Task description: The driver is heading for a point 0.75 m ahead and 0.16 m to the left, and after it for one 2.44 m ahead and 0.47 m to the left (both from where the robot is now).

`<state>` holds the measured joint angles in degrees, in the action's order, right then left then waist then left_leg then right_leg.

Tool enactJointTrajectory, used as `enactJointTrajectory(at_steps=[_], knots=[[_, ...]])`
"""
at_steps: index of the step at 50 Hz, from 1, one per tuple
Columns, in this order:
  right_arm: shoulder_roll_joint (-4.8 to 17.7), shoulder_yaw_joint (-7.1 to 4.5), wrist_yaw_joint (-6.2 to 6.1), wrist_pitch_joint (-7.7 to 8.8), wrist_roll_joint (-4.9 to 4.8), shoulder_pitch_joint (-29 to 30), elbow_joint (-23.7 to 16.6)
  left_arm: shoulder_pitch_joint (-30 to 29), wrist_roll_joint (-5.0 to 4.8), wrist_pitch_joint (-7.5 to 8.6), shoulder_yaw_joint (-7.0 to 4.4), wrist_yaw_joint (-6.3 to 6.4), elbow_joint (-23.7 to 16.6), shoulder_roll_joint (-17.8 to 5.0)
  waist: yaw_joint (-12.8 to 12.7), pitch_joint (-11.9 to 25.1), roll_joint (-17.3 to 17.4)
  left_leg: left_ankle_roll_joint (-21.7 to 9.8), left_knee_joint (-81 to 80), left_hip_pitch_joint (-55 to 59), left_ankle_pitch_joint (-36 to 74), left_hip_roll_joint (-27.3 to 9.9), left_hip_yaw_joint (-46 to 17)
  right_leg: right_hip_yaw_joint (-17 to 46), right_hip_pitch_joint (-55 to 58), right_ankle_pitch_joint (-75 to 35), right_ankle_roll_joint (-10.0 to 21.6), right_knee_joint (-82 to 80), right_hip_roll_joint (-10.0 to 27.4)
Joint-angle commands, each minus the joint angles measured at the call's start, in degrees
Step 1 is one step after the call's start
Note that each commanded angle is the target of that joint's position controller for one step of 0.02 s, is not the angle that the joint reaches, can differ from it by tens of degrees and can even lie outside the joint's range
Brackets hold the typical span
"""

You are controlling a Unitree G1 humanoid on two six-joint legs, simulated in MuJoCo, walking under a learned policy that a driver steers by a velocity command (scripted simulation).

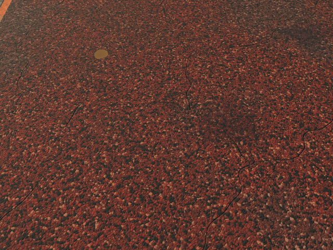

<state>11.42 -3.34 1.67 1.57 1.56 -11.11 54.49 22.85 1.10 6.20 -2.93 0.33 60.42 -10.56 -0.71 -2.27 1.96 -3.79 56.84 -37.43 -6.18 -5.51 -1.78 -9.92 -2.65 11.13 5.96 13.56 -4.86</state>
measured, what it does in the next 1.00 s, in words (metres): walks ahead, turning left: left foot, then right foot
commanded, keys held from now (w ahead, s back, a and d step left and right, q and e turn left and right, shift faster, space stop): w+q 0.40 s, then w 0.60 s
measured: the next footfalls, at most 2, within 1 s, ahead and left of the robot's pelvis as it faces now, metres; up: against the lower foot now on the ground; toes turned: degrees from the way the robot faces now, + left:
left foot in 0.26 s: +0.29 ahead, +0.11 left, +0.00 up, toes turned +14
right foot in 0.80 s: +0.65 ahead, +0.05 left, +0.00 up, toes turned +16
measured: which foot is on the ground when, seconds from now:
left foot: up 0.00-0.24, down 0.26-0.80, up 0.82-1.00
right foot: down 0.00-0.28, up 0.30-0.78, down 0.80-1.00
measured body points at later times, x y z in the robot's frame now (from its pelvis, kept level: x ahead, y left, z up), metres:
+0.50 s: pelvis +0.28 +0.07 +0.00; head +0.30 +0.09 +0.45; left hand +0.34 +0.35 -0.13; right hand +0.37 -0.19 -0.13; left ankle +0.25 +0.10 -0.75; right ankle +0.37 -0.09 -0.66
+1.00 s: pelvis +0.57 +0.09 +0.00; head +0.59 +0.09 +0.45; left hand +0.54 +0.36 -0.13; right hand +0.71 -0.13 -0.15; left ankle +0.49 +0.21 -0.66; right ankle +0.61 +0.04 -0.75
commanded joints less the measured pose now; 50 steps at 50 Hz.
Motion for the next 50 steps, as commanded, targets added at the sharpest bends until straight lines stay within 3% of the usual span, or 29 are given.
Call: enactJointTrajectory(at_steps=[1, 7, 10, 12, 13, 14, 15, 16, 17, 18, 20, 22, 24, 29, 34, 36, 37, 39, 40, 41, 42, 43, 44, 45, 47, 50], knots=[[1.03, 0.22, 0.54, 0.26, -0.33, 3.33, -3.56, 0.71, -0.17, 1.05, -0.44, 0.33, -2.91, -5.29, 0.43, -4.00, -4.23, 0.51, -7.45, -1.02, 6.80, 0.18, 2.21, 5.57, -3.64, -15.33, 1.91, -8.12, 15.61], [0.66, 0.90, 1.02, 0.61, 0.00, 12.48, -7.74, 6.65, 0.08, 0.44, -0.39, 1.62, -1.08, -6.38, -2.27, -4.60, -5.03, -1.71, -20.02, -0.43, 4.87, 2.83, 9.01, 0.04, 8.18, -31.54, 1.12, -3.08, 18.07], [2.19, 0.06, 0.65, 0.54, 0.27, 8.47, -7.34, 5.14, 0.28, -0.29, -0.85, 2.37, -1.31, -8.50, 0.69, -1.16, -7.61, -5.08, -21.63, 7.22, -3.32, 7.50, 12.16, -2.79, 11.89, -55.45, 0.50, 6.93, 19.28], [4.75, -1.32, 0.38, 0.76, 0.54, -1.38, -4.58, 3.57, 0.51, -1.22, -1.44, 2.29, -2.23, -10.24, 4.94, 4.49, -8.65, -8.07, -24.43, 18.28, -7.46, 10.93, 12.29, -3.69, 10.63, -59.13, 0.69, 22.77, 19.72], [7.13, -2.54, 0.04, 1.13, 1.21, -9.37, -2.28, 2.02, 0.15, -1.44, -1.59, 1.89, -3.34, -10.66, 9.13, 8.38, -6.56, -10.26, -29.62, 30.47, -5.76, 10.06, 8.72, -4.54, 3.13, -49.17, -0.50, 36.15, 18.81], [13.03, -4.36, -0.74, 1.10, 1.82, -14.54, -1.97, 1.75, -0.83, -1.21, -0.89, 1.16, -6.32, -7.34, 10.21, 14.28, 1.74, -15.72, -30.88, 46.52, -10.65, -4.53, -11.14, -4.93, -15.02, -19.28, -2.68, 56.43, 14.28], [16.23, -4.96, -0.56, 0.48, 0.74, -12.25, -2.96, -0.03, -1.19, -0.58, -0.90, 0.11, -10.38, -6.01, 6.67, 17.28, 9.16, -23.37, -39.25, 55.42, -5.58, -15.63, -40.89, 4.19, -34.46, 19.67, -4.71, 71.95, 1.78], [14.69, -4.53, -0.86, -0.04, -0.45, -10.77, -2.62, -7.03, -0.46, 0.06, -1.21, -0.21, -11.83, -8.23, 7.02, 10.84, 0.13, -20.71, -40.84, 51.46, -5.11, -13.22, -32.88, 11.92, -41.02, 13.57, -3.83, 70.87, 6.61], [12.02, -3.83, -1.16, 0.05, -0.78, -7.70, -2.77, -8.08, -0.96, 0.81, -0.95, -0.45, -12.66, -7.86, 5.06, 5.48, -1.66, -18.20, -42.15, 44.19, -1.44, -11.80, -26.29, 11.70, -40.46, 8.39, -3.72, 66.08, 8.76], [9.50, -3.14, -1.26, 0.32, -0.72, -5.00, -3.17, -7.02, -0.71, 0.81, -1.05, -0.32, -11.86, -7.66, 2.22, 2.02, -5.16, -15.41, -43.28, 37.75, 4.70, -8.81, -21.20, 11.58, -37.20, 6.40, -4.00, 60.67, 10.49], [7.58, -2.25, -1.77, 1.33, -1.51, -3.09, -3.63, -5.12, 1.38, -1.44, -0.93, -0.47, -11.85, -6.69, -0.81, 1.54, -3.65, -13.18, -44.14, 30.97, 12.48, -4.12, -14.40, 11.66, -31.08, 5.75, -5.93, 55.00, 11.83], [8.35, -2.15, -1.74, 2.59, -1.83, -5.12, -3.04, -5.00, 1.84, -3.23, -0.78, -1.05, -12.23, -5.82, -1.53, 1.92, -2.42, -12.71, -44.66, 29.45, 18.72, -2.39, -11.12, 10.16, -30.36, 4.83, -7.29, 51.66, 11.73], [9.29, -2.20, -1.65, 3.07, -1.73, -7.93, -2.33, -8.87, 1.67, -3.86, -0.63, -1.43, -13.77, -5.72, -0.54, 0.84, -0.87, -11.28, -45.82, 28.99, 21.43, -1.14, -8.99, 8.82, -32.13, 0.27, -7.98, 46.79, 12.05], [8.77, -1.52, -1.53, 3.08, -1.51, -14.20, -1.11, -19.56, 0.96, -4.01, -0.18, -1.97, -17.36, -6.14, 3.62, -0.45, 1.54, -6.63, -46.14, 35.46, 25.19, -0.25, -7.42, 7.39, -36.32, -10.18, -7.19, 33.71, 11.14], [9.27, -0.99, -2.29, 3.14, -0.66, -17.47, -0.24, -27.78, 0.44, -3.33, 0.58, -2.25, -20.56, -6.20, 6.11, -2.24, 1.95, -7.00, -45.40, 43.14, 26.71, -2.78, -8.09, 6.09, -36.74, -11.51, -4.80, 23.11, 8.46], [10.16, -1.00, -2.71, 3.26, -0.31, -16.57, -0.08, -27.04, 0.31, -2.88, 0.47, -2.22, -21.09, -7.01, 4.60, -2.49, 2.30, -6.91, -43.80, 44.94, 31.46, -4.47, -8.06, 6.33, -33.57, -8.62, -2.89, 19.78, 7.29], [10.71, -1.03, -2.87, 3.39, -0.21, -14.98, -0.29, -24.00, 0.23, -2.68, 0.22, -1.99, -20.37, -7.63, 2.65, -1.66, 2.54, -6.14, -41.41, 44.62, 37.91, -4.61, -7.20, 6.16, -28.89, -6.29, -1.74, 18.15, 6.00], [11.85, -1.24, -2.82, 3.48, 0.18, -13.29, -0.22, -11.90, 0.05, -2.20, -0.91, -0.86, -16.56, -9.91, -2.63, 4.31, 2.50, -4.78, -28.57, 44.35, 49.81, -3.39, -5.77, 5.29, -15.02, -2.46, 0.50, 15.47, 2.26], [11.57, -1.08, -2.62, 3.50, -0.18, -12.58, -0.47, -2.61, 0.72, -1.68, -1.56, -0.16, -13.90, -11.17, -6.97, 9.32, 0.57, -4.07, -16.80, 38.26, 42.45, -1.25, -4.03, 7.56, -2.12, -5.02, 2.18, 12.83, 4.88], [7.75, -0.10, -2.21, 3.71, -1.53, -15.18, -2.42, 5.25, 2.31, -1.44, -2.76, 0.60, -12.95, -16.31, -7.72, 17.28, -7.50, -2.62, 1.81, 24.54, 20.05, 4.00, -1.14, 25.27, 13.38, 0.55, 6.18, 12.43, 19.19], [5.63, -0.02, -1.95, 3.47, -2.65, -21.99, -1.51, 4.49, 2.18, -1.95, -3.50, -0.31, -12.14, -18.59, -3.63, 20.68, -17.55, -1.37, 17.42, 8.82, -24.60, 13.71, -0.94, 50.00, 20.73, -1.27, 13.16, 5.22, 29.72], [9.50, -0.68, -2.19, 3.08, -0.69, -17.24, -1.52, -1.26, 0.13, -2.44, -2.58, -0.91, -12.83, -13.87, -2.06, 12.69, -7.40, -2.41, 19.97, 4.48, -20.12, 9.14, -5.09, 47.46, 13.07, 6.77, 11.16, 2.67, 26.51], [9.10, -0.61, -1.77, 3.22, -0.47, -12.53, -2.72, -6.58, -0.38, -2.35, -1.62, -1.14, -13.68, -10.19, -0.92, 5.08, -3.81, -2.22, 17.20, 3.98, -14.83, 6.65, -4.24, 38.14, 4.10, 6.69, 9.73, 0.83, 24.50], [7.87, -0.31, -1.42, 3.17, -0.43, -10.35, -3.33, -8.57, -0.01, -2.03, -1.05, -1.27, -13.55, -8.33, 0.07, 2.00, -2.59, -2.10, 14.06, 5.07, -12.24, 4.66, -3.44, 32.34, -1.02, 2.76, 8.09, -1.15, 21.58], [6.48, 0.02, -0.66, 1.94, 0.55, -11.25, -3.15, -7.73, -0.19, -1.32, -0.35, -0.95, -11.76, -6.78, 2.24, 0.80, -5.36, -0.90, 9.89, 8.89, -10.48, 2.56, -2.26, 24.61, -6.47, -4.81, 5.94, -3.44, 17.77], [5.38, 0.32, 0.07, 0.96, 0.79, -9.49, -3.66, -3.84, -0.71, -0.10, -0.67, -1.05, -9.54, -8.35, 2.70, 0.63, -5.56, 0.72, 6.67, 6.95, -8.02, 1.31, 0.02, 20.15, -6.72, -11.48, 6.48, -5.49, 16.60]])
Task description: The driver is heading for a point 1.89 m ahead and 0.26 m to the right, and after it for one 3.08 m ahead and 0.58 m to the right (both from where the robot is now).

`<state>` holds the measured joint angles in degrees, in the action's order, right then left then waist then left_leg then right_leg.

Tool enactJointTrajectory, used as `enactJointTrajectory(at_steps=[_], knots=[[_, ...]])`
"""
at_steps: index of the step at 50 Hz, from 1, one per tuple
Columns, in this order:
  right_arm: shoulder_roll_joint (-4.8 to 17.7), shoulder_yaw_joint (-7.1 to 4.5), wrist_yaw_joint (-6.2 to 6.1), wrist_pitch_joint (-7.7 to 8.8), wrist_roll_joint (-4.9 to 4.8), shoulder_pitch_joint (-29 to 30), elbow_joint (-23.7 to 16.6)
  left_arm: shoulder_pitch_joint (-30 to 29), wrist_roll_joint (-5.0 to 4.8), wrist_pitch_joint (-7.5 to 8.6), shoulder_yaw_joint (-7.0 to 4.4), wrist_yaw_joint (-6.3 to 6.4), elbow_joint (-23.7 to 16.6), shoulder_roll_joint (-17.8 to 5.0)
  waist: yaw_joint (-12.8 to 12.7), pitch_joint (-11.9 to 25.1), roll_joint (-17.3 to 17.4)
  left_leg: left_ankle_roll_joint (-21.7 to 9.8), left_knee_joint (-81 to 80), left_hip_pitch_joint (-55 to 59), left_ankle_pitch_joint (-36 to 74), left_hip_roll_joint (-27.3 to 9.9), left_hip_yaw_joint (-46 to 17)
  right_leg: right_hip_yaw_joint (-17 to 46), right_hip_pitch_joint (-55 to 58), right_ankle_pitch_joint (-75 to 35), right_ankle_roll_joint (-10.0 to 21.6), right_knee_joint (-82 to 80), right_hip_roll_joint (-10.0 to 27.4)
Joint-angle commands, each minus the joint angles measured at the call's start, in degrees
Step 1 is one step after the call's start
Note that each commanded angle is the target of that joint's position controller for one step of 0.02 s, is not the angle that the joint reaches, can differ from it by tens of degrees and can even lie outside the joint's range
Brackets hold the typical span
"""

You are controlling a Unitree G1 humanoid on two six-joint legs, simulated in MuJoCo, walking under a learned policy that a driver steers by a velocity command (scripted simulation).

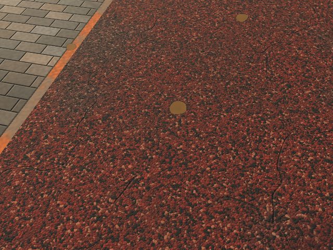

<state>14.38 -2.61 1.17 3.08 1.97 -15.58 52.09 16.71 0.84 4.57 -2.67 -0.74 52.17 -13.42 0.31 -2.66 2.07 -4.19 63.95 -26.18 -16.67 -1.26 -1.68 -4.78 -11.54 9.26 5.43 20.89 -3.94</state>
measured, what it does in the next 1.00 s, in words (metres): walks ahead: left foot, then right foot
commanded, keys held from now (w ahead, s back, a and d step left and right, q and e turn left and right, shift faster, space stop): w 1.00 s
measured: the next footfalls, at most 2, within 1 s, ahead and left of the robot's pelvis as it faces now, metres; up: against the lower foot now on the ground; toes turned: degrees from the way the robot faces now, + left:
left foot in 0.36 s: +0.36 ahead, +0.12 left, +0.00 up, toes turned +3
right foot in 0.92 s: +0.66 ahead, -0.07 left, +0.00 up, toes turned -5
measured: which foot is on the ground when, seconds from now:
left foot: up 0.00-0.34, down 0.36-0.92, up 0.94-1.00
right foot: down 0.00-0.38, up 0.40-0.90, down 0.92-1.00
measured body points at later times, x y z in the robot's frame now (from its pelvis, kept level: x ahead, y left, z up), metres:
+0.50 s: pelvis +0.27 +0.05 -0.01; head +0.29 +0.06 +0.44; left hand +0.29 +0.31 -0.15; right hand +0.37 -0.21 -0.13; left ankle +0.32 +0.11 -0.74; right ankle +0.17 -0.07 -0.65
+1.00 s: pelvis +0.54 +0.01 -0.02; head +0.57 +0.00 +0.43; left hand +0.70 +0.25 -0.13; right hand +0.49 -0.24 -0.17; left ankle +0.36 +0.12 -0.67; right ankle +0.62 -0.06 -0.74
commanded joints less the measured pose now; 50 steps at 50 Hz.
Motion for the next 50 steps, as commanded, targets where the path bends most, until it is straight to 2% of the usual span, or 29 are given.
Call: enactJointTrajectory(at_steps=[1, 4, 7, 12, 15, 16, 17, 18, 19, 20, 21, 22, 23, 24, 25, 27, 30, 35, 40, 43, 44, 45, 46, 47, 48, 49, 50], knots=[[2.40, -0.31, 0.70, -0.72, 0.37, -2.62, -2.01, 3.19, -0.49, 1.63, -1.06, 0.02, -0.85, -6.04, 1.37, 0.27, -5.53, 1.68, -2.16, -6.53, 4.36, -3.74, 0.59, 13.93, 2.53, -9.63, 7.07, -13.85, 15.40], [2.37, -0.02, 0.87, -0.84, 0.16, 5.29, -4.59, 6.36, -0.64, 1.47, -0.90, 0.02, 0.47, -5.83, -0.32, -1.57, -5.29, 3.17, -9.67, -11.70, 10.36, -5.04, 2.49, 11.09, 4.90, -13.02, 6.43, -15.15, 13.88], [1.20, 0.66, 0.99, -0.60, -0.20, 11.45, -6.50, 8.87, -0.69, 1.40, -0.76, 0.10, 1.51, -5.80, -1.91, -1.87, -5.48, 3.77, -19.24, -10.79, 15.22, -4.23, 4.26, 8.49, 6.81, -17.81, 5.22, -14.47, 12.72], [1.37, 1.09, 0.78, -0.15, -0.45, 18.42, -8.84, 12.57, -0.04, 1.10, -0.68, 0.73, 3.33, -6.33, -3.83, -2.42, -6.08, 2.19, -28.86, -9.55, 15.63, -2.14, 5.51, 8.11, 14.41, -24.13, 5.35, -11.65, 15.05], [2.55, 0.62, 0.44, 0.44, -0.42, 16.79, -8.91, 11.11, 0.36, 0.76, -0.90, 1.29, 3.75, -7.33, -1.77, -1.69, -6.49, -0.31, -32.62, -4.69, 9.70, -0.23, 5.73, 7.79, 17.86, -34.52, 4.59, -6.69, 16.81], [3.30, 0.18, 0.07, 0.70, -0.34, 12.96, -7.72, 10.19, 0.45, 0.64, -1.02, 1.41, 3.75, -7.83, 0.03, 0.30, -6.87, -1.38, -33.98, 0.66, 7.53, 1.48, 6.28, 7.22, 18.08, -41.81, 3.87, -2.13, 16.60], [4.13, -0.42, -0.40, 1.14, -0.09, 5.44, -5.17, 9.30, 0.31, 0.36, -1.03, 1.36, 3.79, -8.02, 3.34, 4.16, -5.90, -2.73, -37.56, 9.58, 8.53, 3.30, 7.19, 5.82, 17.15, -45.48, 2.96, 6.52, 15.14], [6.47, -1.39, -1.03, 1.75, 0.88, -4.21, -2.18, 8.95, -0.07, 0.34, -0.68, 1.30, 3.24, -7.24, 6.92, 9.88, -4.09, -4.78, -38.31, 23.79, 9.79, 0.02, 3.82, 4.11, 9.55, -37.58, 1.89, 18.27, 12.89], [12.19, -2.87, -1.72, 1.96, 2.34, -12.15, -1.29, 11.16, -1.80, 0.49, 0.53, 0.85, 0.69, -2.94, 7.68, 17.97, 5.36, -9.71, -39.89, 40.55, 3.73, -16.02, -17.12, 0.42, -7.66, -13.11, -0.50, 38.25, 6.94], [13.39, -3.50, -1.08, 1.04, 0.53, -11.52, -0.83, 14.37, -1.78, 0.33, -0.22, 0.85, 1.29, -4.05, 5.59, 21.70, 11.52, -14.71, -46.93, 44.60, 4.89, -23.62, -37.42, 3.85, -19.57, 20.61, -0.88, 51.85, -0.76], [10.40, -2.90, -0.71, 0.62, -1.01, -5.51, -1.64, 9.93, -0.43, -0.04, -1.09, 1.06, 0.94, -7.06, 3.61, 12.89, 3.65, -13.18, -47.56, 37.48, 2.01, -20.72, -30.03, 8.13, -24.03, 16.95, -0.16, 54.33, 3.47], [6.70, -1.92, -0.51, 0.88, -1.21, -1.10, -2.31, 6.12, -0.19, 0.28, -0.80, 0.65, -0.01, -5.75, 2.55, 6.23, 0.98, -11.89, -49.81, 29.19, 3.39, -18.33, -22.75, 8.08, -24.39, 12.62, -0.17, 51.97, 5.55], [4.39, -1.26, -0.48, 1.22, -0.99, 1.08, -2.17, 4.93, -0.21, 0.17, -0.66, 0.38, -0.08, -4.53, 0.71, 2.76, 0.11, -9.54, -52.32, 23.33, 5.58, -15.26, -17.39, 7.72, -22.38, 9.87, -0.27, 47.92, 7.58], [3.18, -0.85, -0.70, 1.62, -1.16, 1.41, -1.40, 4.85, 0.73, -0.52, -0.71, 0.08, -0.13, -4.22, -0.79, 1.13, 1.21, -7.92, -53.75, 19.31, 8.51, -12.87, -13.60, 7.56, -20.02, 8.63, -0.89, 44.98, 8.77], [2.88, -0.68, -0.85, 1.95, -1.16, 1.08, -0.85, 6.46, 1.22, -1.31, -0.46, -0.35, 0.56, -3.12, -1.84, 1.31, 1.55, -7.39, -54.99, 17.17, 10.02, -11.69, -10.97, 7.12, -17.62, 7.61, -1.53, 43.76, 9.12], [3.85, -0.93, -0.84, 2.87, -1.45, -1.68, 0.66, 5.35, 1.41, -2.10, -0.48, -0.90, 0.21, -2.82, -2.27, 1.12, 1.36, -8.26, -56.17, 16.70, 15.53, -11.02, -8.54, 6.01, -18.12, 6.04, -2.58, 42.17, 9.42], [4.69, -1.06, -0.87, 3.17, -1.63, -4.80, 2.17, -1.64, 1.29, -2.63, -0.58, -1.26, -1.99, -3.24, -1.43, -0.84, 0.79, -8.20, -58.45, 18.64, 16.80, -9.83, -5.49, 4.61, -24.28, 0.01, -4.11, 37.05, 10.84], [4.54, -0.73, -0.87, 2.89, -1.58, -9.45, 3.97, -12.08, 0.72, -2.48, 0.14, -1.31, -5.37, -2.26, 1.06, -2.24, 0.95, -7.02, -58.34, 22.52, 22.88, -8.31, -1.93, 2.28, -26.42, -7.91, -5.05, 24.04, 10.13], [4.89, -0.61, -1.51, 2.56, -0.92, -13.86, 6.12, -19.21, 0.61, -2.01, 0.59, -1.06, -8.05, -2.48, 3.10, -3.30, 1.65, -7.03, -55.62, 30.59, 30.01, -10.33, -1.04, 0.80, -26.13, -7.76, -3.16, 15.11, 7.98], [5.83, -0.85, -2.06, 2.30, -0.56, -12.72, 6.69, -17.98, 0.58, -1.33, 0.26, -0.79, -8.37, -3.33, 1.28, -2.74, 2.08, -6.13, -50.74, 33.91, 40.87, -11.78, -0.29, 0.14, -21.53, -2.09, -0.63, 11.37, 6.03], [6.37, -0.98, -2.17, 2.24, -0.48, -11.68, 6.68, -14.57, 0.60, -1.07, -0.11, -0.45, -7.38, -3.94, -0.45, -0.95, 2.54, -5.37, -46.49, 33.82, 48.92, -11.57, 0.44, -0.58, -16.22, 0.11, 0.43, 10.17, 4.27], [6.76, -1.09, -2.14, 2.03, -0.53, -10.80, 6.73, -7.71, 0.75, -0.66, -0.72, 0.00, -5.12, -4.82, -3.41, 2.59, 2.20, -4.59, -38.43, 33.07, 54.10, -10.53, 1.40, -1.33, -8.02, 0.25, 1.66, 7.65, 2.33], [6.23, -0.85, -2.04, 1.91, -0.91, -9.97, 6.36, 2.39, 1.48, -0.06, -1.60, 0.58, -1.71, -6.52, -7.45, 8.12, 0.32, -3.46, -26.79, 27.12, 49.20, -8.07, 3.40, -0.03, 5.61, -2.42, 3.38, 5.38, 3.37], [2.96, 0.14, -1.71, 2.05, -2.25, -11.21, 4.10, 11.64, 3.02, 0.31, -3.05, 1.29, -0.11, -12.01, -9.30, 15.85, -6.93, -1.65, -7.91, 11.61, 27.68, -3.57, 6.25, 17.05, 22.50, 1.91, 7.49, 4.56, 17.74], [0.28, 0.22, -1.43, 1.97, -3.01, -17.07, 4.37, 11.89, 2.42, -0.22, -3.90, 0.72, 0.15, -15.42, -6.06, 20.36, -16.16, -0.52, 8.61, -4.50, -14.89, 6.66, 4.06, 42.15, 30.65, 0.16, 14.14, -2.67, 29.61], [4.90, -1.05, -1.62, 1.59, -1.48, -11.95, 4.18, 6.38, 0.15, -0.77, -3.42, 0.35, -0.35, -12.23, -4.64, 13.84, -7.35, -1.51, 11.64, -8.71, -10.81, 2.54, -2.40, 38.77, 24.22, 5.19, 12.36, -4.30, 26.24], [4.33, -1.03, -1.27, 1.90, -1.30, -7.71, 2.82, 0.86, -0.22, -0.66, -2.35, 0.18, -1.23, -8.34, -2.94, 5.96, -5.22, -1.59, 9.41, -9.68, -5.43, 0.12, -1.83, 30.21, 15.41, 4.59, 10.61, -6.21, 24.20]])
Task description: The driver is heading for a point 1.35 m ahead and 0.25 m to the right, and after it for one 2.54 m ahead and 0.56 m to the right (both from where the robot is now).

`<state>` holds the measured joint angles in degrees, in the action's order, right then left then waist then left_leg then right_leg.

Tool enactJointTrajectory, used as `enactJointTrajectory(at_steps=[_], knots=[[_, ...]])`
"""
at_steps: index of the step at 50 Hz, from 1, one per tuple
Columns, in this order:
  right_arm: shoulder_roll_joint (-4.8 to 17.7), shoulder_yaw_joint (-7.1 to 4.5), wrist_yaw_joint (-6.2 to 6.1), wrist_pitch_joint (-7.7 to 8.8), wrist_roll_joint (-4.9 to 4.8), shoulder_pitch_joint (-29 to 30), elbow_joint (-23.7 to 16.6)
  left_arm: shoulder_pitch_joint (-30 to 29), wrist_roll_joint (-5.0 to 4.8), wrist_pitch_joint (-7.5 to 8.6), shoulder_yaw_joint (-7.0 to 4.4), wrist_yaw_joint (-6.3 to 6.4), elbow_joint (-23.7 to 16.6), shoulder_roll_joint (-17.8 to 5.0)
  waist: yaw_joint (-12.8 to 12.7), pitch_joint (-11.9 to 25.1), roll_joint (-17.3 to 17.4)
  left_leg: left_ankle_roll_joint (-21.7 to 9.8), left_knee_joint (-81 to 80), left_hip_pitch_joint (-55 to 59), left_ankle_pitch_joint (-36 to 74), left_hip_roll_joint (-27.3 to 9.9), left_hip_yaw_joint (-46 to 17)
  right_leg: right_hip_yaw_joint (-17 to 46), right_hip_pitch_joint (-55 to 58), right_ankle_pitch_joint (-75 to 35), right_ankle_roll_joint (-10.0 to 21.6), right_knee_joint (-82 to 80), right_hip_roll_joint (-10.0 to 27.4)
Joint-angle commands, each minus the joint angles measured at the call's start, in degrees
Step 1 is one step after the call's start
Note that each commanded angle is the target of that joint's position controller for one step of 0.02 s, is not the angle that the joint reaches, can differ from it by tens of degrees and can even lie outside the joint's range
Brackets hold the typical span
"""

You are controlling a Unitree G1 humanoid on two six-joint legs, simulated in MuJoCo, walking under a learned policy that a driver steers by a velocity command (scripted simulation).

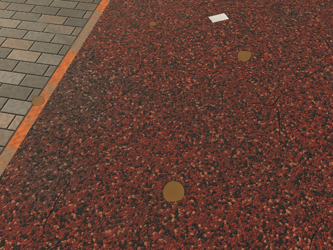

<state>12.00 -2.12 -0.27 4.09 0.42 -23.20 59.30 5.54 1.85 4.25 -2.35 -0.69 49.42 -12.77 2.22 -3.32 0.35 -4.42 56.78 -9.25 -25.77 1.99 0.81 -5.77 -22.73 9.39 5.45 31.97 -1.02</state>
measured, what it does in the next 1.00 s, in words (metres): walks ahead: left foot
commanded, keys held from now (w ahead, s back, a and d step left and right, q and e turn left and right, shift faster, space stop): w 0.48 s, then w+e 0.52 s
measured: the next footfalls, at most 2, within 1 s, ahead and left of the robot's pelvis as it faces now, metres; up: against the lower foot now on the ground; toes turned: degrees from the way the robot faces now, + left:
left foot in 0.48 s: +0.42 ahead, +0.11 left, +0.00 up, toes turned +4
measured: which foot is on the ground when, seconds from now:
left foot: up 0.00-0.46, down 0.48-1.00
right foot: down 0.00-0.48, up 0.50-1.00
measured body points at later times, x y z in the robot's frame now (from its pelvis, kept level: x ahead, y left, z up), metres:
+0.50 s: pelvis +0.27 +0.02 +0.00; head +0.30 +0.03 +0.44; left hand +0.19 +0.26 -0.15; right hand +0.46 -0.20 -0.11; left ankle +0.38 +0.10 -0.73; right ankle +0.09 -0.07 -0.72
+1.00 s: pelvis +0.53 +0.01 +0.00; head +0.56 +0.00 +0.45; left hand +0.75 +0.19 -0.12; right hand +0.42 -0.21 -0.15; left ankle +0.38 +0.11 -0.73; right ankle +0.64 -0.09 -0.71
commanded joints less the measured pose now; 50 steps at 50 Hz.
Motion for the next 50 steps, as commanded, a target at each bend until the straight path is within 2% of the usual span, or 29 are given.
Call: enactJointTrajectory(at_steps=[1, 2, 3, 6, 8, 12, 15, 18, 21, 22, 23, 24, 25, 26, 27, 28, 29, 30, 31, 33, 36, 41, 45, 46, 48, 50], knots=[[5.53, -1.35, 0.39, 0.96, 0.26, 1.75, -4.62, 9.46, -0.97, 0.02, -1.89, -0.06, 1.44, -6.12, -3.44, 3.35, -1.97, -1.28, 13.09, -24.81, 7.08, -5.12, -3.92, 25.54, 20.76, 1.03, 8.60, -19.66, 18.29], [4.93, -1.37, 0.62, 0.38, 1.02, 1.72, -4.46, 8.93, -1.08, 0.36, -1.46, 0.12, 2.02, -4.77, -2.01, 1.76, -3.05, -0.71, 10.41, -22.45, 8.54, -6.26, -3.56, 21.32, 16.86, -2.45, 6.99, -20.97, 15.96], [3.97, -1.18, 1.04, -0.41, 1.56, 0.57, -4.04, 9.15, -1.14, 0.66, -1.03, 0.30, 2.80, -3.58, -0.75, 1.75, -3.95, 0.00, 8.59, -19.82, 9.45, -6.90, -3.24, 17.98, 14.28, -4.69, 6.01, -22.19, 14.22], [3.05, -1.17, 1.86, -1.62, 1.76, 2.82, -4.80, 13.51, -1.46, 1.81, -1.33, 0.43, 5.03, -5.32, -0.11, 1.39, -3.53, 1.53, 5.63, -21.31, 12.35, -7.44, -1.45, 14.04, 13.85, -10.71, 6.63, -24.02, 13.14], [3.36, -1.16, 2.04, -2.01, 1.74, 7.91, -6.45, 15.54, -1.46, 1.92, -1.40, 0.47, 5.83, -5.95, -0.87, -0.27, -3.31, 2.54, 1.93, -25.61, 16.33, -8.50, -0.53, 12.45, 14.85, -10.73, 6.64, -25.61, 12.51], [3.04, -0.67, 2.19, -1.88, 1.21, 17.23, -9.55, 19.21, -1.47, 1.72, -0.98, 0.49, 7.09, -5.34, -2.97, -1.91, -3.40, 3.76, -9.55, -28.40, 23.21, -8.34, 1.38, 9.36, 17.66, -15.49, 5.69, -26.01, 10.85], [2.42, -0.08, 2.16, -1.67, 0.95, 22.42, -11.22, 22.11, -1.30, 1.73, -0.88, 0.73, 8.20, -5.63, -4.59, -2.23, -3.90, 3.33, -16.99, -27.08, 26.04, -6.86, 2.96, 7.99, 20.96, -19.39, 5.33, -25.29, 11.01], [3.03, -0.02, 1.98, -1.33, 0.95, 25.99, -12.77, 24.30, -0.80, 1.42, -0.86, 1.18, 9.40, -5.85, -5.50, -2.90, -4.20, 1.97, -21.33, -27.32, 24.52, -5.77, 3.41, 7.95, 26.44, -23.22, 5.71, -23.37, 12.78], [4.07, -0.45, 1.70, -0.64, 0.92, 24.54, -13.08, 22.91, -0.39, 1.12, -1.14, 1.72, 9.83, -6.79, -3.61, -2.23, -4.55, -0.52, -24.93, -22.77, 18.71, -3.91, 3.87, 7.23, 29.94, -34.01, 4.91, -18.40, 14.31], [4.74, -0.86, 1.36, -0.36, 0.95, 20.97, -12.06, 21.87, -0.29, 1.05, -1.28, 1.81, 9.79, -7.31, -1.89, -0.36, -4.96, -1.58, -26.09, -17.49, 16.45, -2.16, 4.57, 6.55, 29.96, -41.81, 4.18, -13.99, 14.12], [5.57, -1.48, 0.92, 0.06, 1.12, 13.78, -9.69, 20.95, -0.36, 0.84, -1.35, 1.74, 9.80, -7.59, 1.18, 3.29, -4.38, -2.83, -28.93, -9.13, 16.71, -0.22, 5.45, 5.46, 29.21, -46.40, 3.36, -5.68, 12.94], [7.54, -2.42, 0.33, 0.67, 1.92, 3.72, -6.40, 20.27, -0.73, 0.76, -1.07, 1.62, 9.34, -7.00, 5.04, 8.84, -2.47, -4.66, -30.78, 4.76, 18.90, -1.94, 3.43, 3.61, 22.57, -40.36, 2.20, 6.13, 10.53], [13.29, -3.89, -0.39, 1.06, 3.54, -5.08, -5.27, 22.21, -2.27, 0.87, 0.09, 1.15, 7.09, -3.04, 6.30, 16.76, 5.75, -8.87, -32.20, 22.02, 13.43, -17.57, -15.46, 1.22, 6.21, -17.02, 0.31, 25.48, 5.71], [15.83, -4.61, 0.22, 0.42, 2.65, -4.78, -5.24, 27.44, -3.11, 0.60, 0.06, 1.01, 7.56, -1.13, 3.57, 21.38, 13.64, -14.57, -39.82, 28.70, 13.40, -28.39, -38.09, 3.84, -8.34, 22.61, -0.49, 40.76, -3.61], [12.14, -3.89, 0.48, -0.07, 0.83, 1.49, -6.16, 21.36, -1.70, 0.02, -1.31, 1.34, 7.36, -6.02, 2.01, 13.19, 3.53, -11.60, -41.21, 20.63, 7.07, -24.73, -31.85, 9.63, -11.95, 17.31, 0.52, 42.86, 0.93], [8.29, -2.78, 0.65, 0.14, 0.54, 7.20, -7.24, 17.80, -1.61, 0.29, -1.30, 0.91, 6.24, -5.21, 0.29, 5.87, 2.23, -9.49, -44.00, 11.23, 7.61, -22.60, -23.49, 9.50, -11.71, 11.69, 0.62, 40.15, 3.11], [5.68, -2.07, 0.76, 0.55, 0.76, 9.71, -7.35, 16.87, -1.57, 0.12, -1.19, 0.71, 6.39, -3.83, -1.23, 2.69, 1.50, -7.01, -46.48, 5.61, 10.44, -19.90, -17.54, 9.19, -9.60, 8.46, 0.55, 37.06, 4.95], [4.36, -1.64, 0.47, 0.95, 0.57, 9.91, -6.78, 17.17, -0.68, -0.61, -1.31, 0.43, 6.70, -3.33, -2.41, 0.96, 2.72, -5.23, -47.73, 1.88, 14.03, -17.82, -12.72, 9.00, -7.47, 7.04, 0.05, 35.06, 5.83], [3.45, -1.30, 0.18, 1.33, 0.49, 9.43, -6.13, 18.53, -0.18, -1.45, -1.18, -0.05, 7.15, -2.26, -3.50, 0.82, 3.82, -4.07, -48.70, -0.22, 16.14, -16.47, -9.05, 8.82, -5.45, 6.02, -0.55, 33.97, 6.30], [4.33, -1.44, -0.01, 2.41, 0.31, 6.52, -4.97, 17.35, -0.17, -2.51, -1.35, -0.66, 6.58, -1.54, -4.03, 0.71, 3.32, -3.85, -49.53, -0.31, 21.70, -16.00, -5.08, 8.21, -6.49, 4.00, -1.15, 33.59, 6.31], [5.50, -1.70, -0.25, 2.92, 0.36, 3.82, -4.25, 11.23, -0.36, -3.32, -1.49, -1.14, 4.29, -1.59, -3.55, -0.87, 2.97, -3.20, -50.44, 1.77, 26.04, -15.41, 0.16, 7.36, -13.24, -1.79, -1.99, 30.80, 7.24], [5.03, -1.26, -0.74, 2.83, 0.41, 0.61, -3.37, 1.24, -0.56, -3.05, -0.81, -1.83, 0.43, -0.77, -1.81, -2.69, 2.99, -1.95, -49.77, 5.06, 34.54, -13.84, 7.18, 3.68, -15.55, -9.90, -2.61, 16.69, 6.18], [6.02, -1.39, -1.54, 2.33, 0.54, -3.40, -1.93, -5.17, -0.20, -2.91, -0.11, -2.17, -2.58, -0.42, 0.00, -3.42, 3.12, -1.85, -47.55, 11.67, 42.96, -15.72, 10.62, -1.00, -14.21, -9.40, -0.78, 7.25, 4.58], [6.31, -1.45, -1.74, 2.05, 0.62, -3.89, -1.65, -5.67, -0.09, -2.85, -0.15, -2.22, -3.07, -0.67, -0.10, -3.31, 3.26, -1.77, -46.06, 13.64, 46.77, -16.28, 11.41, -1.80, -13.60, -7.73, 0.04, 5.89, 3.87], [7.54, -1.73, -2.15, 1.51, 0.81, -3.13, -1.74, -3.86, 0.02, -2.90, -0.58, -2.11, -3.07, -1.62, -1.70, -1.55, 4.62, -1.41, -40.40, 16.46, 61.91, -17.06, 13.32, -3.64, -9.43, -2.77, 2.29, 4.52, 1.17], [9.28, -2.29, -2.40, 0.69, 1.09, -1.65, -2.27, 2.31, 0.12, -2.93, -1.48, -1.71, -1.62, -3.21, -4.75, 2.29, 6.16, -1.68, -29.35, 17.79, 74.11, -17.66, 14.43, -4.99, -2.37, 3.67, 5.14, 4.01, -2.49]])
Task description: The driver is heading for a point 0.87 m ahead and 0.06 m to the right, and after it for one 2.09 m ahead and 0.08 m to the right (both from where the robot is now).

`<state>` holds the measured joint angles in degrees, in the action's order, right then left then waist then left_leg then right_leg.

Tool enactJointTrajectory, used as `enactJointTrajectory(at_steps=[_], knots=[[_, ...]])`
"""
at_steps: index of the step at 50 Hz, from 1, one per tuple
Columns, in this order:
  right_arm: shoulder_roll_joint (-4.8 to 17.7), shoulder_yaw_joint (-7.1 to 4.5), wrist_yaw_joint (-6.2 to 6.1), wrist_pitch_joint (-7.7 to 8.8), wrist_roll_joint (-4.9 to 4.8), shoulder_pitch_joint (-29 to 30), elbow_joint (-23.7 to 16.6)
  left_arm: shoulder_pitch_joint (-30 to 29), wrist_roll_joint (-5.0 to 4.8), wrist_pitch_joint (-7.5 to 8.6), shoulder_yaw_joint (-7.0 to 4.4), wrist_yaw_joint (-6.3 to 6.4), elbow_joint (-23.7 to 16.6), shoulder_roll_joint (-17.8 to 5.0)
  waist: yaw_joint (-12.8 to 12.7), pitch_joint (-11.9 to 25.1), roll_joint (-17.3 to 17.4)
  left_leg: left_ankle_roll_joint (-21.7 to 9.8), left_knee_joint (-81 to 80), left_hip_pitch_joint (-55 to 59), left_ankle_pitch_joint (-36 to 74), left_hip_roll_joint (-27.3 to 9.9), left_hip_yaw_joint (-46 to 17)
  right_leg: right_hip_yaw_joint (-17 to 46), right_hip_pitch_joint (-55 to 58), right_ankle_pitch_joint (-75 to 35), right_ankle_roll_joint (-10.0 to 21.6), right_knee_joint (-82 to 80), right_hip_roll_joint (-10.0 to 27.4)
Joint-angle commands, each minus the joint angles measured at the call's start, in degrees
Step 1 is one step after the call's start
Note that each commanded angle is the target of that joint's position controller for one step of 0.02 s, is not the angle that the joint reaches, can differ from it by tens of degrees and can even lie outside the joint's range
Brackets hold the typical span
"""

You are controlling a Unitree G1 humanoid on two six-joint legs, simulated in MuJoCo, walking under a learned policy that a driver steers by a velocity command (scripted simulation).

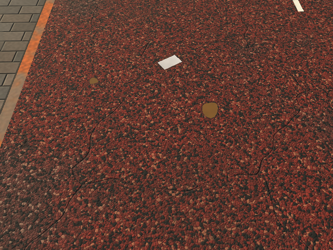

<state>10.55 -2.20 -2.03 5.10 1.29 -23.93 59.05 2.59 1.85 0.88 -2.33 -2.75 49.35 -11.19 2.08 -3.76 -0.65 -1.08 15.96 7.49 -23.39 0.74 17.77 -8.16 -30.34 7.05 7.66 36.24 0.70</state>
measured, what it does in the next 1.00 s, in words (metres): walks ahead: right foot, then left foot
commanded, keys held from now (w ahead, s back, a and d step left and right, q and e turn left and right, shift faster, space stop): w+e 0.16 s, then w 0.84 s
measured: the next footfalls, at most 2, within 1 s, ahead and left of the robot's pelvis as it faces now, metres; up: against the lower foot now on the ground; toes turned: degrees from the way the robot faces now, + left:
right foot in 0.04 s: +0.17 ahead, -0.06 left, +0.00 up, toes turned -7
left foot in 0.60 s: +0.52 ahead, +0.03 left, +0.00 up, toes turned -9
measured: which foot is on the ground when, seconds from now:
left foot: down 0.00-0.06, up 0.08-0.58, down 0.60-1.00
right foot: up 0.00-0.02, down 0.04-0.62, up 0.64-1.00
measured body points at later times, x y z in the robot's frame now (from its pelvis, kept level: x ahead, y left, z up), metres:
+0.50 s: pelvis +0.27 -0.02 +0.01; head +0.30 -0.04 +0.46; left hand +0.28 +0.24 -0.12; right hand +0.41 -0.29 -0.11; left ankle +0.46 +0.08 -0.69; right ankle +0.13 -0.06 -0.73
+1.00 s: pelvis +0.55 -0.05 +0.02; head +0.57 -0.05 +0.47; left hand +0.76 +0.14 -0.10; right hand +0.45 -0.28 -0.12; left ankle +0.48 +0.04 -0.73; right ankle +0.68 -0.23 -0.68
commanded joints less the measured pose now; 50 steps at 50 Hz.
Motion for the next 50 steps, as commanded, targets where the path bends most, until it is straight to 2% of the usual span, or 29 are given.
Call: enactJointTrajectory(at_steps=[1, 2, 3, 4, 5, 6, 7, 8, 9, 10, 13, 18, 24, 26, 27, 28, 29, 30, 31, 32, 33, 34, 35, 36, 37, 40, 43, 46, 50], knots=[[11.51, -2.49, -0.43, -0.87, 0.23, -0.38, -2.58, 10.55, 0.21, 0.72, -2.27, 0.61, -0.10, -6.10, -6.66, 5.90, 7.05, -5.19, 20.73, -0.47, 70.38, -16.59, -2.63, -2.17, 11.48, 7.86, 4.47, -2.44, -5.82], [11.92, -2.64, 0.04, -1.16, -0.07, 1.00, -3.57, 18.56, 0.75, 1.20, -3.50, 1.15, 2.21, -8.34, -10.82, 9.81, 4.30, -3.81, 34.71, -7.56, 60.24, -15.56, -1.94, 1.21, 23.32, 6.33, 6.67, -8.41, -5.44], [7.94, -1.83, 0.66, -0.95, -0.84, 0.49, -6.34, 22.55, 1.32, 1.24, -5.41, 1.97, 2.56, -14.66, -10.93, 15.13, -4.72, -1.47, 54.83, -25.75, 26.71, -10.48, -1.95, 21.56, 38.79, 10.33, 12.02, -10.19, 9.18], [7.17, -1.90, 1.69, -0.31, -1.03, 2.69, -10.58, 20.15, -0.04, 0.60, -6.08, 1.84, 1.33, -18.20, -7.73, 17.82, -10.65, 0.72, 69.67, -44.86, -8.54, 1.99, -11.97, 51.29, 47.04, 6.13, 19.62, -19.04, 19.54], [8.97, -2.04, 1.98, 0.33, -0.34, 9.43, -11.82, 18.82, -1.09, 0.12, -5.64, 2.15, 1.66, -16.54, -8.29, 11.08, -1.39, 0.01, 68.42, -51.15, -2.59, -2.79, -19.60, 43.31, 42.81, 5.17, 17.14, -20.88, 17.91], [8.54, -1.76, 2.19, 1.10, -0.93, 9.98, -12.43, 15.98, -1.39, 0.22, -4.92, 2.48, 1.63, -13.72, -6.20, 5.70, 0.48, -0.17, 63.57, -50.40, 2.70, -4.95, -19.39, 36.76, 35.49, 1.68, 14.68, -22.02, 16.50], [8.43, -1.86, 2.00, 1.15, -0.78, 8.63, -11.48, 13.28, -1.32, 0.53, -4.23, 2.64, 1.29, -11.13, -3.26, 2.48, 3.82, 0.06, 57.99, -46.96, 4.88, -6.76, -19.33, 31.42, 29.26, -4.59, 11.73, -22.96, 13.35], [8.33, -1.88, 1.91, 0.23, 0.38, 7.87, -11.41, 11.70, -1.82, 1.01, -3.70, 2.96, 1.03, -9.73, -1.45, 1.73, 3.70, 0.99, 54.61, -43.50, 5.42, -7.58, -19.40, 27.23, 25.15, -9.60, 10.18, -23.36, 10.49], [7.48, -1.68, 2.16, -1.00, 1.23, 5.96, -10.81, 11.02, -1.93, 1.67, -3.21, 3.07, 0.78, -8.77, -0.23, 2.80, 2.41, 1.73, 52.12, -40.25, 6.09, -8.21, -19.37, 23.92, 23.15, -12.80, 9.29, -23.71, 8.79], [7.07, -1.63, 2.44, -1.99, 1.55, 5.64, -10.84, 11.99, -2.06, 2.45, -3.04, 3.01, 1.01, -8.71, 0.05, 3.38, 1.76, 2.37, 50.69, -39.19, 6.23, -8.10, -18.65, 22.41, 22.40, -16.58, 9.11, -23.86, 7.86], [6.46, -1.39, 3.08, -3.21, 1.35, 9.61, -12.35, 16.25, -2.00, 3.50, -3.13, 2.81, 2.34, -10.28, -0.94, 2.48, -0.10, 3.39, 44.15, -41.34, 11.74, -8.39, -16.78, 18.91, 22.10, -21.85, 7.29, -25.32, 6.01], [7.07, -1.12, 3.52, -3.38, 0.71, 19.60, -15.54, 22.30, -1.84, 3.51, -2.49, 2.79, 3.65, -9.94, -4.98, 1.18, -2.34, 2.72, 32.19, -47.07, 21.24, -7.66, -15.75, 17.84, 29.53, -24.88, 2.94, -25.80, 5.59], [6.91, -0.21, 3.91, -2.51, 0.22, 28.28, -18.99, 25.93, -0.84, 3.56, -1.74, 3.63, 5.19, -10.13, -7.36, -1.11, -3.07, -0.13, 20.20, -47.04, 22.38, -4.25, -13.94, 17.98, 37.61, -28.87, 3.34, -24.60, 8.24], [7.66, -0.35, 3.80, -2.04, 0.09, 26.24, -19.02, 24.37, -0.58, 3.71, -1.74, 4.02, 5.37, -11.05, -5.19, -1.04, -3.53, -2.25, 16.86, -42.19, 18.99, -2.63, -13.85, 17.30, 38.38, -36.27, 2.86, -22.30, 9.46], [8.35, -0.67, 3.45, -1.87, -0.01, 22.49, -17.96, 22.89, -0.47, 3.88, -1.78, 4.16, 5.23, -11.64, -3.14, 0.35, -4.02, -3.40, 15.62, -36.67, 16.59, -0.96, -13.49, 16.55, 37.92, -44.08, 2.06, -19.17, 9.45], [9.56, -1.25, 2.85, -1.66, -0.13, 16.80, -16.18, 22.06, -0.24, 3.98, -1.90, 4.16, 5.33, -12.30, -0.71, 3.23, -4.40, -4.52, 14.92, -29.98, 14.16, 1.05, -13.11, 16.04, 37.85, -51.17, 1.41, -13.25, 9.11], [10.59, -1.89, 2.19, -1.23, -0.01, 7.90, -13.33, 21.02, -0.32, 3.91, -1.91, 3.95, 5.36, -12.55, 3.47, 7.71, -2.92, -5.85, 11.07, -19.78, 16.08, 1.82, -12.92, 14.49, 35.90, -50.92, 0.61, -3.08, 7.38], [13.30, -2.77, 1.37, -0.80, 1.16, -1.64, -11.13, 20.96, -0.82, 4.16, -1.39, 3.70, 4.39, -11.21, 7.12, 13.82, 0.39, -8.27, 10.18, -5.05, 13.68, -5.94, -20.84, 13.12, 26.22, -36.23, -0.02, 11.10, 5.01], [20.06, -4.51, 1.36, -0.84, 2.47, -5.95, -10.72, 27.62, -3.06, 4.21, -0.41, 3.12, 3.35, -5.77, 4.26, 20.64, 13.32, -16.37, 6.83, 9.97, 9.86, -22.61, -48.60, 8.63, 6.71, 1.01, -2.99, 34.40, -5.89], [16.79, -3.93, 2.34, -1.59, 0.29, -1.71, -10.36, 27.09, -1.37, 4.16, -1.27, 3.16, 4.06, -9.85, 2.52, 19.18, 10.13, -17.65, -0.13, 6.74, 8.54, -23.98, -59.94, 13.95, -0.57, 20.81, -1.87, 40.45, -7.21], [13.11, -3.02, 2.61, -1.75, -0.68, 5.11, -11.52, 22.81, -0.72, 3.90, -1.48, 3.06, 3.18, -10.14, -0.06, 9.09, 5.63, -16.48, -0.89, -2.53, 3.23, -22.31, -50.37, 14.42, -3.42, 16.47, -1.65, 40.75, -3.02], [9.40, -2.04, 2.92, -1.49, -0.60, 8.61, -11.93, 19.34, -0.48, 4.02, -1.14, 2.62, 2.40, -9.40, -0.58, 4.32, 1.65, -15.00, -3.35, -9.83, 4.83, -19.55, -43.46, 13.74, -3.03, 12.93, -1.75, 37.31, -0.67], [8.08, -1.52, 2.82, -1.14, -0.33, 9.53, -11.44, 18.20, -0.43, 3.66, -1.03, 2.27, 2.08, -8.29, -1.85, 1.84, 2.13, -13.03, -5.11, -14.22, 7.57, -16.66, -38.05, 13.13, -1.56, 11.50, -1.96, 33.89, 1.09], [7.09, -1.06, 2.59, -0.79, -0.40, 9.36, -10.44, 18.78, 0.19, 2.98, -0.83, 1.90, 2.07, -7.70, -3.18, 0.99, 3.65, -11.62, -6.48, -17.68, 11.53, -14.47, -33.96, 12.59, 0.88, 10.54, -2.66, 31.22, 2.25], [7.10, -0.93, 2.55, -0.33, -0.40, 8.47, -9.63, 19.67, 0.42, 2.35, -0.60, 1.51, 2.54, -6.78, -3.81, 1.43, 4.42, -11.31, -7.24, -18.90, 14.96, -13.42, -31.35, 11.83, 2.45, 9.72, -3.30, 30.07, 2.60], [9.23, -1.46, 2.75, 0.71, -0.86, 4.98, -7.56, 16.19, 0.41, 1.59, -0.25, 0.97, 1.21, -6.08, -3.95, 0.94, 4.06, -12.07, -9.43, -18.38, 20.80, -12.43, -26.99, 9.50, -1.25, 5.79, -5.07, 25.82, 4.32], [9.28, -1.40, 2.81, 0.68, -1.01, 2.20, -6.24, 8.14, 0.22, 1.49, 0.07, 0.80, -1.56, -6.02, -2.31, -0.92, 3.72, -11.55, -11.05, -15.95, 23.32, -10.79, -23.90, 7.57, -6.34, -0.40, -6.76, 17.15, 5.82], [9.33, -1.34, 2.80, 0.66, -1.13, -0.21, -5.16, 1.86, -0.16, 1.72, 0.78, 0.62, -3.56, -4.73, -0.60, -1.07, 4.07, -10.12, -10.28, -14.06, 28.23, -9.40, -20.97, 5.62, -4.82, -5.91, -7.38, 6.91, 4.91], [9.76, -1.33, 2.37, 0.46, -0.68, -3.65, -3.64, -3.88, -0.39, 1.99, 1.05, 0.84, -5.42, -4.93, 1.29, -1.06, 4.54, -9.75, -7.78, -7.75, 34.16, -11.20, -20.56, 4.46, -3.58, -6.99, -6.40, -0.84, 3.19]])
